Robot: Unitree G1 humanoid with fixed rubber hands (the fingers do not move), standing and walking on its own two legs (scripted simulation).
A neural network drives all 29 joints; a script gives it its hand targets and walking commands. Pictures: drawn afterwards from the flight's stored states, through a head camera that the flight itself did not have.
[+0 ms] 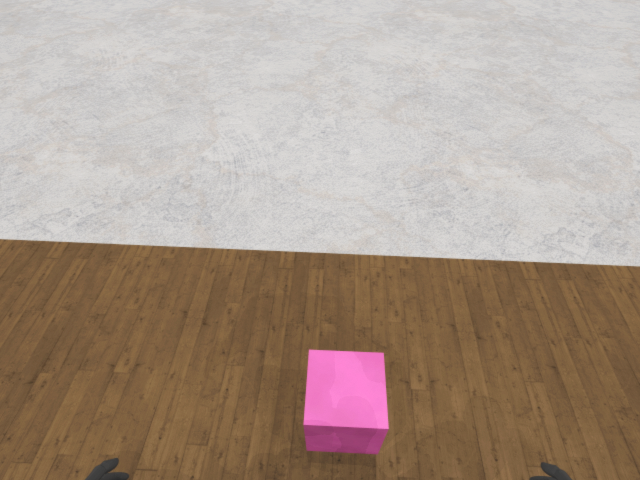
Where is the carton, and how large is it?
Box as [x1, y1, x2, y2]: [303, 350, 388, 453]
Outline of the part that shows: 309,350 303,424 306,449 321,451 377,453 388,429 383,353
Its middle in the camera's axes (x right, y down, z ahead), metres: +0.07 +0.46 +1.11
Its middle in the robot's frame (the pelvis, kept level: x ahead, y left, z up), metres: +0.44 -0.05 -0.66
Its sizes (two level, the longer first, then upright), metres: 0.210 0.200 0.250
